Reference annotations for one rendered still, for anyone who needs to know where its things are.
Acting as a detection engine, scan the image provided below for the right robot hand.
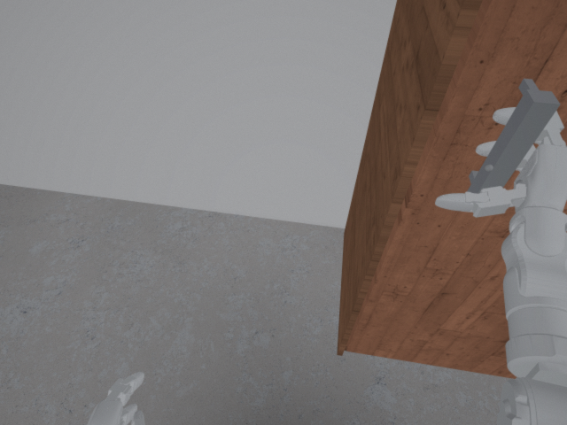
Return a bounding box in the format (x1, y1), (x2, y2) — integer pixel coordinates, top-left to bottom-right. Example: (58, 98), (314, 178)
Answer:
(435, 107), (567, 218)

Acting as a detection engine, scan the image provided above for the robot right forearm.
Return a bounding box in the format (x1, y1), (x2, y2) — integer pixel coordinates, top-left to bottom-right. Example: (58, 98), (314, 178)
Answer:
(501, 206), (567, 387)

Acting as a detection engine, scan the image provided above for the left robot hand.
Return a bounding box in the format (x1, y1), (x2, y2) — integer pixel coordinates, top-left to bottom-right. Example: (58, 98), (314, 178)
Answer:
(87, 372), (145, 425)

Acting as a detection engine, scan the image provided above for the handle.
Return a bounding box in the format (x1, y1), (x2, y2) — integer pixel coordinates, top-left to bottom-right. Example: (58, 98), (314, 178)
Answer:
(467, 79), (560, 194)

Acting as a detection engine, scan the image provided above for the robot right upper arm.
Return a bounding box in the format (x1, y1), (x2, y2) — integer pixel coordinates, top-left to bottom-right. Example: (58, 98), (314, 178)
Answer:
(496, 377), (567, 425)

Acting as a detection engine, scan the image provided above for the wardrobe door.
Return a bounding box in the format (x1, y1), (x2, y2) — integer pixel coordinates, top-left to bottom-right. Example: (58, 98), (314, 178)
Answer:
(346, 0), (567, 379)

